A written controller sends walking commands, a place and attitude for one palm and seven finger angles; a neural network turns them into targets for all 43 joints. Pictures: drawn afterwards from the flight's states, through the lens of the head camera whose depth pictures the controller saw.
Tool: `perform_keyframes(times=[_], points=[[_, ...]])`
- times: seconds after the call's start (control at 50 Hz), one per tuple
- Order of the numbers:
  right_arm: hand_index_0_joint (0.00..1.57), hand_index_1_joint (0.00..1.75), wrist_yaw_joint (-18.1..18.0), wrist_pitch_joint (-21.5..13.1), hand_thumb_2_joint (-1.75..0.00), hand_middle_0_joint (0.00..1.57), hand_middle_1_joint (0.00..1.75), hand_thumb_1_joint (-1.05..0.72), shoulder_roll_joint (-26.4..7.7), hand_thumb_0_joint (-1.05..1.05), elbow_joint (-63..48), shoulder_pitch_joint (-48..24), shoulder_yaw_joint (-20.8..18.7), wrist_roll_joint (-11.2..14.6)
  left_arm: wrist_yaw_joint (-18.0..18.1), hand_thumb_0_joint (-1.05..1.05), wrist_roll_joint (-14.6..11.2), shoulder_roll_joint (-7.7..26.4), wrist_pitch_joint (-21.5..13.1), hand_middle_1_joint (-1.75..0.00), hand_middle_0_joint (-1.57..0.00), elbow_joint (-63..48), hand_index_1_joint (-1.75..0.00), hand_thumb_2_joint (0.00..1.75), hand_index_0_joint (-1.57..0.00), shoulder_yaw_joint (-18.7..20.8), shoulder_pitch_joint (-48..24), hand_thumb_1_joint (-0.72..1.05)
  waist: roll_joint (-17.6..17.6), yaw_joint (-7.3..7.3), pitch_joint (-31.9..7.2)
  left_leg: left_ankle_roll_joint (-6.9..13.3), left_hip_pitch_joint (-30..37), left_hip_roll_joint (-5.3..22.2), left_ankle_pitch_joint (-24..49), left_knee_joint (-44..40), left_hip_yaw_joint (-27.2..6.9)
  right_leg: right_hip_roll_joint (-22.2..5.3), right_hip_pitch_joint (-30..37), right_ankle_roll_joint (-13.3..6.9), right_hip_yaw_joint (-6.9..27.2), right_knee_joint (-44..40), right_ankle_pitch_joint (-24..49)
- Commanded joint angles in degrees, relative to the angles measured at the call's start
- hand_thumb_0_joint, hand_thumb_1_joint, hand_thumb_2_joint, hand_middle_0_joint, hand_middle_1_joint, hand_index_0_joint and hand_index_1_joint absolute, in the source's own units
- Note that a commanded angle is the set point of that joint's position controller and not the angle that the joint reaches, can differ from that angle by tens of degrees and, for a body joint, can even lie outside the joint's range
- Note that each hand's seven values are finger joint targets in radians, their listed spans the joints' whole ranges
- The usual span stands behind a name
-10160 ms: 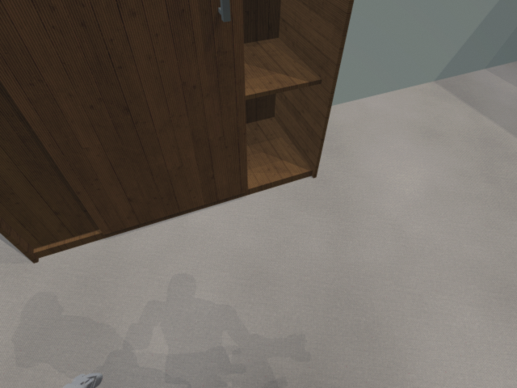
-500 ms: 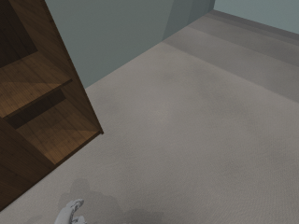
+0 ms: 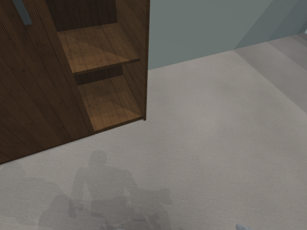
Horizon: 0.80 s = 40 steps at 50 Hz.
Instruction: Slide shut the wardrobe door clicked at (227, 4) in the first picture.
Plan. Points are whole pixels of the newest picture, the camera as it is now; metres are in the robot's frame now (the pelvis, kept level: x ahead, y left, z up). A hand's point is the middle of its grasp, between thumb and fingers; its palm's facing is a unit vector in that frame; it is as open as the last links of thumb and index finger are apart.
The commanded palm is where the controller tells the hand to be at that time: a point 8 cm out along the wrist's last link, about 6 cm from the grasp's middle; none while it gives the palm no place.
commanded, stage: turn to face it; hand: left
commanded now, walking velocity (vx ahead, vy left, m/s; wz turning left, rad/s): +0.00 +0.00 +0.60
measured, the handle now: out of the picture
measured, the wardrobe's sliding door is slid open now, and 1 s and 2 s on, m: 0.38 0.38 0.38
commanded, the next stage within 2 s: take the last steps up to it in 0.58 s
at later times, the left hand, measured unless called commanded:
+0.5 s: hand out of the picture +0.06 +0.17 -0.12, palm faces +0.27 -0.92 -0.30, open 7.4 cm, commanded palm none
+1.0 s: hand out of the picture -0.12 +0.15 -0.16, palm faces +0.47 -0.86 -0.20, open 7.4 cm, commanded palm none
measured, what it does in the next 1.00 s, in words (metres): steps on the spot, turning left: right foot, then left foot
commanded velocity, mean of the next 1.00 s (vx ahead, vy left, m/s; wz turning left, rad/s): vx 0.10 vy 0.00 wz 0.28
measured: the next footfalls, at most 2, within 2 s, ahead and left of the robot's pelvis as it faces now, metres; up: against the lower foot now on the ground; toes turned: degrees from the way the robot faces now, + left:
right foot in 0.40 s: +0.08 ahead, -0.13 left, +0.00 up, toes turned +10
left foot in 0.88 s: -0.05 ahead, +0.08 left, +0.00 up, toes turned +27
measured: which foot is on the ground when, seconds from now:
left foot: down 0.00-0.40, up 0.42-0.86, down 0.88-1.00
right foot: up 0.00-0.38, down 0.40-0.88, up 0.90-1.00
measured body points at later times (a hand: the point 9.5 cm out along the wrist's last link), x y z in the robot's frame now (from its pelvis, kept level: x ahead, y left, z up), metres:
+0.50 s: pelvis +0.00 -0.05 +0.01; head +0.03 -0.08 +0.46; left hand +0.05 +0.22 -0.10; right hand +0.12 -0.28 -0.15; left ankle -0.04 +0.09 -0.66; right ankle +0.04 -0.13 -0.72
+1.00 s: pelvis +0.00 -0.01 +0.02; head -0.01 +0.01 +0.47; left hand -0.15 +0.20 -0.15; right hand +0.15 -0.20 -0.12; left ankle -0.08 +0.07 -0.72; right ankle +0.04 -0.12 -0.67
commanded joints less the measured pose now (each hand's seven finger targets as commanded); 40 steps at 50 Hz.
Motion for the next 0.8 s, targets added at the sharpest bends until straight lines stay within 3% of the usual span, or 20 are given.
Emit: perform_keyframes(times=[0.0,0.04,0.08,0.18,0.26,0.3,0.34,0.36,0.38,0.4,0.42,0.44,0.46,0.48,0.52,0.64,0.68,0.76,0.78], points=[[0.20,0.30,-2.4,-0.8,-0.90,0.20,0.30,-0.90,-12.9,0.00,-2.0,6.1,-2.9,-0.4,0.2,0.00,-0.1,4.2,-1.7,-0.30,-0.20,-7.6,-0.30,0.90,-0.20,1.2,-8.1,0.90,15.6,-5.27,-5.5,10.1,10.1,17.1,27.5,-16.0,-22.2,2.9,-16.1,1.5,10.7,19.6,-0.7],[0.20,0.30,-2.4,-1.2,-0.90,0.20,0.30,-0.90,-10.5,0.00,-3.3,2.3,-1.9,-0.4,-0.3,0.00,0.1,4.3,-1.9,-0.30,-0.20,-5.8,-0.30,0.90,-0.20,1.3,-5.1,0.90,12.7,-2.68,-5.1,7.8,8.3,12.9,29.5,-15.8,-17.6,3.6,-13.3,1.9,10.7,19.3,4.7],[0.20,0.30,-2.3,-1.4,-0.90,0.20,0.30,-0.90,-10.7,0.00,-3.4,2.3,-1.8,-0.2,-0.2,0.00,0.0,4.4,-1.9,-0.30,-0.20,-5.4,-0.30,0.90,-0.20,1.1,-3.6,0.90,11.3,-2.29,-6.7,7.8,9.7,11.8,31.5,-15.3,-16.2,4.3,-11.8,2.4,10.8,17.0,5.9],[0.20,0.30,-2.3,-0.9,-0.90,0.20,0.30,-0.90,-10.7,0.00,-3.0,5.1,-2.3,-0.4,0.2,0.00,-0.2,3.5,-1.9,-0.30,-0.20,-7.2,-0.30,0.90,-0.20,0.8,-7.1,0.90,10.8,-3.96,-6.3,9.3,10.6,11.9,29.5,-15.2,-20.9,6.2,-10.4,2.6,11.2,9.7,4.2],[0.20,0.30,-2.3,-0.6,-0.90,0.20,0.30,-0.90,-10.3,0.00,-3.2,4.9,-2.6,-0.6,0.4,0.00,-0.5,2.5,-2.3,-0.30,-0.20,-8.2,-0.30,0.90,-0.20,0.3,-7.5,0.90,12.2,-3.80,-7.2,9.5,8.9,11.0,32.1,-13.0,-23.7,8.3,-4.8,1.9,10.9,0.1,3.0],[0.20,0.30,-2.3,-0.3,-0.90,0.20,0.30,-0.90,-10.3,0.00,-3.5,3.7,-2.7,-0.7,0.5,0.00,-0.7,2.4,-2.6,-0.30,-0.20,-7.8,-0.30,0.90,-0.20,0.3,-5.4,0.90,12.6,-2.73,-7.4,8.8,6.0,10.2,32.7,-11.5,-25.1,9.8,0.6,1.3,10.2,-6.3,5.0],[0.20,0.30,-2.2,-0.3,-0.90,0.20,0.30,-0.90,-9.5,0.00,-3.8,2.4,-2.7,-0.2,0.7,0.00,-0.8,3.0,-3.4,-0.30,-0.20,-6.6,-0.30,0.90,-0.20,0.5,-0.8,0.90,11.5,-0.29,-9.0,6.4,2.0,8.0,29.3,-7.3,-24.1,9.7,9.8,1.0,9.8,-19.3,14.6],[0.20,0.30,-2.0,-0.4,-0.90,0.20,0.30,-0.90,-7.2,0.00,-3.9,3.1,-2.5,0.2,1.0,0.00,-0.4,5.3,-4.1,-0.30,-0.20,-6.0,-0.30,0.90,-0.20,0.9,1.6,0.90,5.6,0.56,-9.9,3.2,-3.8,4.5,19.3,-2.0,-21.6,5.5,17.8,0.2,13.6,-27.0,20.2],[0.20,0.30,-1.6,-0.6,-0.90,0.20,0.30,-0.90,-3.1,0.00,-5.0,4.6,-1.7,0.6,1.4,0.00,0.7,10.8,-4.8,-0.30,-0.20,-5.8,-0.30,0.90,-0.20,1.9,2.9,0.90,-11.5,0.63,-10.4,-1.9,-15.3,-4.6,-4.9,10.5,-10.7,-10.6,24.3,-5.6,30.0,-30.2,29.0],[0.20,0.30,-2.0,0.0,-0.90,0.20,0.30,-0.90,-5.0,0.00,-4.9,5.0,-2.4,-0.1,1.3,0.00,0.3,11.7,-4.4,-0.30,-0.20,-6.4,-0.30,0.90,-0.20,1.7,2.4,0.90,-11.6,0.37,-9.6,-2.5,-14.9,-4.4,-17.1,21.2,-11.1,-17.3,16.6,-11.2,32.9,-30.7,31.4],[0.20,0.30,-1.9,0.9,-0.90,0.20,0.30,-0.90,-5.5,0.00,-4.3,4.1,-2.7,-0.3,1.6,0.00,0.1,9.5,-4.2,-0.30,-0.20,-6.9,-0.30,0.90,-0.20,1.9,-0.6,0.90,-11.4,-0.23,-6.9,-2.1,-13.9,-2.8,-15.0,28.4,-12.5,-15.2,10.6,-12.1,31.6,-32.1,26.1],[0.20,0.30,-1.5,1.2,-0.90,0.20,0.30,-0.90,-5.4,0.00,-3.1,3.7,-2.7,-0.3,1.5,0.00,0.1,8.0,-4.2,-0.30,-0.20,-7.3,-0.30,0.90,-0.20,1.4,-3.1,0.90,-7.6,-1.27,-3.4,-2.3,-14.6,-1.8,-11.4,32.7,-11.6,-11.9,7.6,-11.8,28.4,-32.3,22.4],[0.20,0.30,-1.1,1.4,-0.90,0.20,0.30,-0.90,-5.0,0.00,-1.9,4.2,-2.6,-0.5,1.3,0.00,0.1,5.9,-4.3,-0.30,-0.20,-7.5,-0.30,0.90,-0.20,0.8,-5.2,0.90,-5.1,-2.44,-1.6,-2.7,-14.6,-1.0,-7.2,34.4,-10.7,-8.3,6.6,-10.5,22.8,-31.4,22.7],[0.20,0.30,-0.9,1.5,-0.90,0.20,0.30,-0.90,-4.2,0.00,-1.0,5.4,-2.4,-0.6,1.2,0.00,0.1,5.0,-4.5,-0.30,-0.20,-7.4,-0.30,0.90,-0.20,0.4,-5.8,0.90,-5.3,-2.97,-1.5,-3.2,-14.4,-0.8,-4.5,34.9,-9.8,-6.4,6.6,-9.5,19.1,-31.0,23.5],[0.20,0.30,-0.8,1.6,-0.90,0.20,0.30,-0.90,-3.8,0.00,0.0,6.4,-2.1,-0.5,1.3,0.00,0.2,4.2,-4.7,-0.30,-0.20,-6.6,-0.30,0.90,-0.20,0.3,-4.6,0.90,-6.9,-2.72,-2.6,-3.9,-13.8,-0.5,-2.2,33.9,-8.7,-5.3,8.2,-8.9,16.0,-31.1,24.4],[0.20,0.30,-1.1,1.5,-0.90,0.20,0.30,-0.90,-2.6,0.00,0.4,1.7,-1.0,-0.2,1.4,0.00,0.7,5.9,-4.6,-0.30,-0.20,-2.8,-0.30,0.90,-0.20,0.9,2.4,0.90,-5.9,0.36,-3.5,-4.6,-11.3,0.5,-7.2,21.3,-5.6,-7.6,13.3,-11.1,15.5,-30.1,29.9],[0.20,0.30,-1.2,1.1,-0.90,0.20,0.30,-0.90,-1.8,0.00,0.7,0.9,-0.3,-0.1,1.2,0.00,0.9,6.5,-4.6,-0.30,-0.20,-1.3,-0.30,0.90,-0.20,1.0,4.1,0.90,-7.0,1.21,-4.8,-4.3,-9.3,0.2,-8.1,15.5,-4.0,-7.6,15.0,-11.5,15.5,-30.0,30.6],[0.20,0.30,-0.9,-0.4,-0.90,0.20,0.30,-0.90,-1.0,0.00,0.9,0.6,0.3,-0.1,0.8,0.00,1.1,6.5,-4.9,-0.30,-0.20,1.7,-0.30,0.90,-0.20,1.1,6.1,0.90,-8.1,2.08,-4.8,-2.5,-4.5,0.6,-9.0,5.4,-1.2,-8.8,13.9,-11.7,17.3,-32.7,15.2],[0.20,0.30,-0.9,-0.8,-0.90,0.20,0.30,-0.90,-0.7,0.00,1.3,2.2,0.5,-0.1,0.6,0.00,1.0,6.5,-4.9,-0.30,-0.20,2.3,-0.30,0.90,-0.20,1.1,5.7,0.90,-7.7,1.19,-4.7,-2.0,-2.1,0.4,-7.9,1.3,-0.4,-8.2,12.6,-11.2,16.5,-32.4,11.8]])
